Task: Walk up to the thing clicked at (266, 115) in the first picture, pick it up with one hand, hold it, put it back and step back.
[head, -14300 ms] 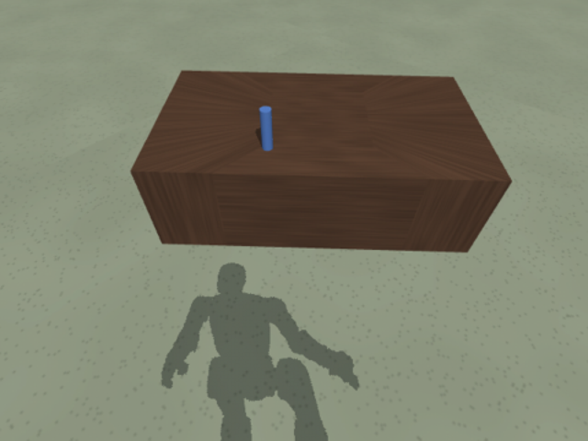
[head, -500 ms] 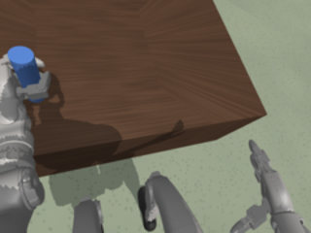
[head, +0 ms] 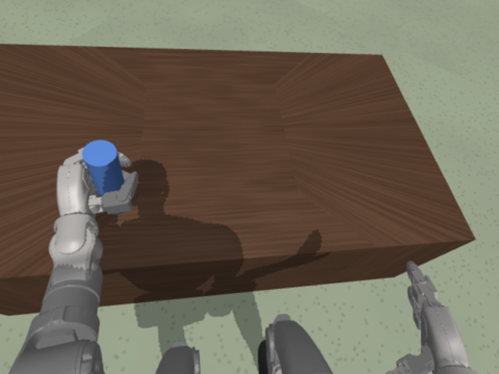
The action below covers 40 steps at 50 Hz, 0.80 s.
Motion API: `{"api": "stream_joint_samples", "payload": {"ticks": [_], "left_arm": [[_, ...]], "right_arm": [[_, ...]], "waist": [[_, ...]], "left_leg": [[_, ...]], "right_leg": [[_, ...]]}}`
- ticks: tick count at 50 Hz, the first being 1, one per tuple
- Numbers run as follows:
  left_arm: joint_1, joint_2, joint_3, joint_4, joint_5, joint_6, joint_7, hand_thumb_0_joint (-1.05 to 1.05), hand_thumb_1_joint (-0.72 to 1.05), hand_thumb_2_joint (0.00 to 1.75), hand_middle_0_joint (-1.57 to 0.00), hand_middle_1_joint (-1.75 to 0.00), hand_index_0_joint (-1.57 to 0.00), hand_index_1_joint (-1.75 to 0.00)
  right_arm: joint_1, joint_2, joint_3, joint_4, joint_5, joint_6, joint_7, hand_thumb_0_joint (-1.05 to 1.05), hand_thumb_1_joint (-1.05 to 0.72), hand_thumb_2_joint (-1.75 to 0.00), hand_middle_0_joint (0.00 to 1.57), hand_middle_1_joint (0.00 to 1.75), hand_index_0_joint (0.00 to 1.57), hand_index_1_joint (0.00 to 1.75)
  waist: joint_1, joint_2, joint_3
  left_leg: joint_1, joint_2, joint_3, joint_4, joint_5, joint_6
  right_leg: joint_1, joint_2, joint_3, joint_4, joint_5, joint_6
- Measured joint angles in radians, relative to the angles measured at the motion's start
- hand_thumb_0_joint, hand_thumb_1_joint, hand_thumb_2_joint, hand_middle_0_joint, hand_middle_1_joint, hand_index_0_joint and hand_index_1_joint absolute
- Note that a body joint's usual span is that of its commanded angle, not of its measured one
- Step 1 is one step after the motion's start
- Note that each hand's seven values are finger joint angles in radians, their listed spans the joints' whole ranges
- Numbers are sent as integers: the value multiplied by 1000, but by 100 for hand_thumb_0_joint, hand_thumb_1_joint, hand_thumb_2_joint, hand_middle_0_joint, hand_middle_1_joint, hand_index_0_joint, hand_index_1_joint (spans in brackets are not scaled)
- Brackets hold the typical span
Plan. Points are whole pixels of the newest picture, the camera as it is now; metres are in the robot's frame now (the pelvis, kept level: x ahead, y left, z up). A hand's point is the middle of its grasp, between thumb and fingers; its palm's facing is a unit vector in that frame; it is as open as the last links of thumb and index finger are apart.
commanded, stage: lift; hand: left
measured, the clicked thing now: (109, 182) +0.43 +0.19 +0.02
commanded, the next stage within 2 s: hold in 0.78 s
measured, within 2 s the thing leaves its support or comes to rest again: neither
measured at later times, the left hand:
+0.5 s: hand (110, 193) +0.39 +0.17 +0.06, palm faces +0.11 -0.99 +0.00, open 5.7 cm
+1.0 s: hand (106, 201) +0.36 +0.17 +0.09, palm faces +0.11 -0.99 +0.01, open 5.7 cm
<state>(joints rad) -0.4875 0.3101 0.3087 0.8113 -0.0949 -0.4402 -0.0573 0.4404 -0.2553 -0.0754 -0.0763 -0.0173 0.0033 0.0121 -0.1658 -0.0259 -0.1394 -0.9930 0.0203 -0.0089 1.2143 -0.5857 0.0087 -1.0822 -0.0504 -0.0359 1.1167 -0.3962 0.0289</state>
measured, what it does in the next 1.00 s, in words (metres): stands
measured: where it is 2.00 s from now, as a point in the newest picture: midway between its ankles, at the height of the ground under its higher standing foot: outside the picture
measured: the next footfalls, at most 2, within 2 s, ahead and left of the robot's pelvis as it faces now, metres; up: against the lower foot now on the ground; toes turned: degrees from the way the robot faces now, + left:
none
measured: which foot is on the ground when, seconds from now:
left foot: down 0.00-1.00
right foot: down 0.00-1.00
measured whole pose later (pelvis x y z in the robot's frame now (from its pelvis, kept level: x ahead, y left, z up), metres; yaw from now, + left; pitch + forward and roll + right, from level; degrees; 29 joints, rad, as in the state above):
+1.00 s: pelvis +0.02 +0.00 +0.05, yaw +0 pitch +11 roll +0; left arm -0.16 0.19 0.17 0.42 -0.16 -0.32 -0.03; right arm 0.43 -0.21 -0.07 0.09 0.02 0.04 -0.02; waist -0.05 -0.03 -0.09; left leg -0.64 0.01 0.01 0.96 -0.51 0.00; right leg -0.76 -0.06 -0.02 0.91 -0.35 0.03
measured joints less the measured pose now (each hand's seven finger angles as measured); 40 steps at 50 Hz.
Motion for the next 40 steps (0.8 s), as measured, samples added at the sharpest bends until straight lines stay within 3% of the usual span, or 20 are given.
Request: {"api": "stream_joint_samples", "payload": {"ticks": [11,22,40], "left_arm": [[115,-51,-64,-150,-23,36,10,-8,4,117,-99,-114,-103,-115],[201,-86,-97,-243,-41,74,16,-8,4,117,-99,-114,-103,-115],[299,-110,-129,-349,-54,97,19,-8,4,118,-99,-114,-104,-115]], "right_arm": [[9,17,0,56,8,11,-9,-1,54,-5,5,6,6,5],[6,26,-1,103,20,34,-18,-1,55,-5,5,6,6,5],[2,34,5,143,27,35,-30,-1,55,-5,5,6,6,5]], "waist": [[52,-8,22],[87,-5,32],[109,-7,43]], "left_leg": [[127,-6,8,-91,24,-1],[224,-10,21,-164,44,-1],[316,-11,21,-236,70,-6]], "right_leg": [[121,-4,5,-73,12,1],[206,-5,17,-126,23,2],[294,-5,14,-184,39,-3]]}}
